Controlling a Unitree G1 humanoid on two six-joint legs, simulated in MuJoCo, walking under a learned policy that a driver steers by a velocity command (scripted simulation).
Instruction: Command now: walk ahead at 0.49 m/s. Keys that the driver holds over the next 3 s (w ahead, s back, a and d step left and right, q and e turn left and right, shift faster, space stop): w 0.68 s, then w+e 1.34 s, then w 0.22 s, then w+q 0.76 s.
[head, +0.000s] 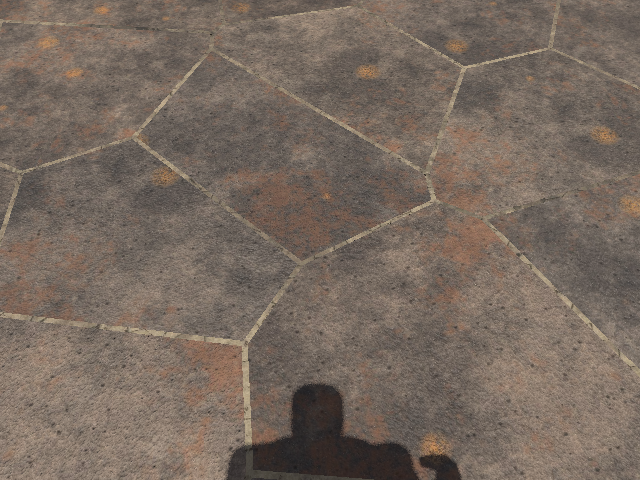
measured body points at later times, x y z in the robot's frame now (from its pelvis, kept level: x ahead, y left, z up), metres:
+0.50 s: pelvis +0.28 -0.03 +0.01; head +0.31 -0.04 +0.46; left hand +0.49 +0.17 -0.09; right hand +0.17 -0.26 -0.13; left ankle +0.10 +0.05 -0.71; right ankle +0.41 -0.12 -0.71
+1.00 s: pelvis +0.54 -0.04 +0.02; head +0.57 -0.04 +0.47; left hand +0.46 +0.20 -0.12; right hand +0.74 -0.26 -0.08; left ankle +0.70 +0.07 -0.69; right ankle +0.41 -0.11 -0.71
